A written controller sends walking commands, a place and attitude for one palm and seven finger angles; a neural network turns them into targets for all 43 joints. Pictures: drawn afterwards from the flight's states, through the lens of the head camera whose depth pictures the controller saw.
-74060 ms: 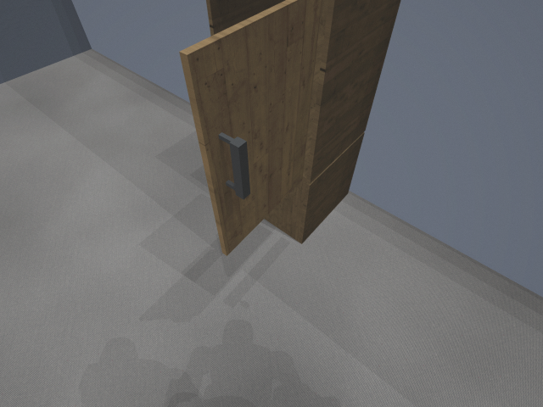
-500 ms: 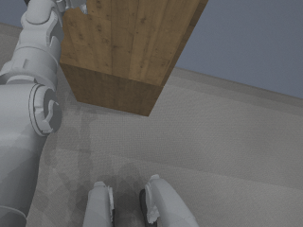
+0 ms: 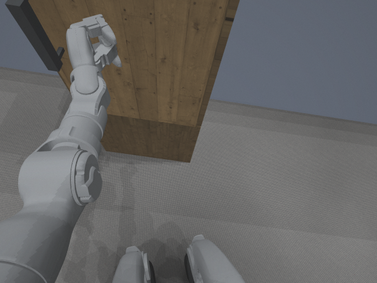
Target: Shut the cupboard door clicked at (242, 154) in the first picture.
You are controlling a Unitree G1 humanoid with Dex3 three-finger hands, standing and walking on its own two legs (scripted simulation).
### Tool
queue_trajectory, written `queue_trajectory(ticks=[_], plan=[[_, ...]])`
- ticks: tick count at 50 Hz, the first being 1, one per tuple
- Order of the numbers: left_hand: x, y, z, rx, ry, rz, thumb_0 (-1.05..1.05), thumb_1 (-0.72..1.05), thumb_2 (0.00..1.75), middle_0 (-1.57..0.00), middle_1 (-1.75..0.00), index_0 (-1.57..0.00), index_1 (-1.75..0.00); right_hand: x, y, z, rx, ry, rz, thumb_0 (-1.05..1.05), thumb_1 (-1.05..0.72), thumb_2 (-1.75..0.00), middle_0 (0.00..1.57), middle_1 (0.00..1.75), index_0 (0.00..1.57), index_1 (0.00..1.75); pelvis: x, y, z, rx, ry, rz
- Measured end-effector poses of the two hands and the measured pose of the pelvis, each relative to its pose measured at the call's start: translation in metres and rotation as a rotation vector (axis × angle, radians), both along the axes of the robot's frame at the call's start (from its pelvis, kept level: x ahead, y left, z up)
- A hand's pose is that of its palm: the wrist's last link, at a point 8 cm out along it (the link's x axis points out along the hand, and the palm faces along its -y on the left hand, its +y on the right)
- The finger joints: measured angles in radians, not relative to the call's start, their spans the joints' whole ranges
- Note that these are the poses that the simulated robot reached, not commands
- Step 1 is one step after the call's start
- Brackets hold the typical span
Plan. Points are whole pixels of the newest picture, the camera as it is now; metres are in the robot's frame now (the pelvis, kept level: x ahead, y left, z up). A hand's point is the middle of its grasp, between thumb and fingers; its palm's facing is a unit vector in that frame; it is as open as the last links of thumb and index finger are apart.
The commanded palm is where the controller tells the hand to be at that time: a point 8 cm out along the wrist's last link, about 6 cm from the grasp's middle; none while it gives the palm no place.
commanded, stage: pull the fist back off the door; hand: left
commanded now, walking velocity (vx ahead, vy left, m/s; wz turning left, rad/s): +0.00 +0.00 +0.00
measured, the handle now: (42, 31) +0.64 +0.19 +0.09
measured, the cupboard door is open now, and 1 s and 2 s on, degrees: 0 0 0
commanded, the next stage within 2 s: draw the hand back to the body in 0.26 s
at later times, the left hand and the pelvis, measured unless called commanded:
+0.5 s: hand (107, 66) +0.52 +0.07 +0.11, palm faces +0.10 -0.99 +0.00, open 3.1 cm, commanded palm +0.46 +0.13 +0.11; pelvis +0.03 -0.02 +0.02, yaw +2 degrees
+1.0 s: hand (36, 142) +0.35 +0.14 +0.17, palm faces +0.05 -0.99 -0.15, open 3.0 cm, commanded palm +0.31 +0.21 +0.18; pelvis +0.02 -0.01 +0.07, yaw +2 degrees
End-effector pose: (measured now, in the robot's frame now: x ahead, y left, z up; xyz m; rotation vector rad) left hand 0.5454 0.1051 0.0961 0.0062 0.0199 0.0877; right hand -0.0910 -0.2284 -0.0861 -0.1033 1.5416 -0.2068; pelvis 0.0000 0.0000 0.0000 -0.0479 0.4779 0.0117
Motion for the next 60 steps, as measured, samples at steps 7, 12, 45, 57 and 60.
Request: queue_trajectory(ticks=[7, 12, 45, 57, 60], plan=[[-0.019, 0.001, -0.014, 0.005, -0.007, 0.020, 0.01, 0.91, 0.91, -1.30, -1.50, -1.30, -1.50, 0.054, -0.023, -0.001, -0.023, -0.081, 0.038, 0.01, -0.90, -0.90, 0.20, 0.30, 0.20, 0.30, 0.016, -0.005, 0.009, 0.017, -0.029, -0.004], [-0.034, 0.008, -0.010, 0.019, -0.055, 0.028, 0.01, 0.90, 0.90, -1.30, -1.50, -1.30, -1.50, 0.102, -0.034, -0.004, -0.026, -0.165, 0.078, 0.01, -0.90, -0.90, 0.20, 0.30, 0.20, 0.30, 0.026, -0.010, 0.014, 0.028, -0.050, 0.001], [-0.190, 0.082, 0.072, 0.032, -0.114, -0.035, 0.01, 0.90, 0.90, -1.28, -1.47, -1.27, -1.47, 0.223, -0.028, 0.051, -0.033, -0.607, 0.145, 0.01, -0.90, -0.90, 0.20, 0.30, 0.20, 0.30, 0.019, -0.012, 0.063, 0.044, -0.344, 0.023], [-0.261, 0.132, 0.103, 0.230, -0.056, 0.065, 0.01, 0.90, 0.90, -1.04, -1.21, -1.03, -1.21, 0.285, 0.015, 0.097, -0.022, -0.794, 0.182, 0.01, -0.90, -0.90, 0.20, 0.30, 0.20, 0.30, 0.018, 0.002, 0.085, 0.053, -0.473, 0.025], [-0.277, 0.149, 0.114, 0.251, -0.069, 0.117, 0.01, 0.90, 0.90, -0.96, -1.12, -0.95, -1.12, 0.297, 0.027, 0.104, -0.006, -0.822, 0.218, 0.01, -0.90, -0.90, 0.20, 0.30, 0.20, 0.30, 0.021, 0.006, 0.089, 0.052, -0.491, 0.031]])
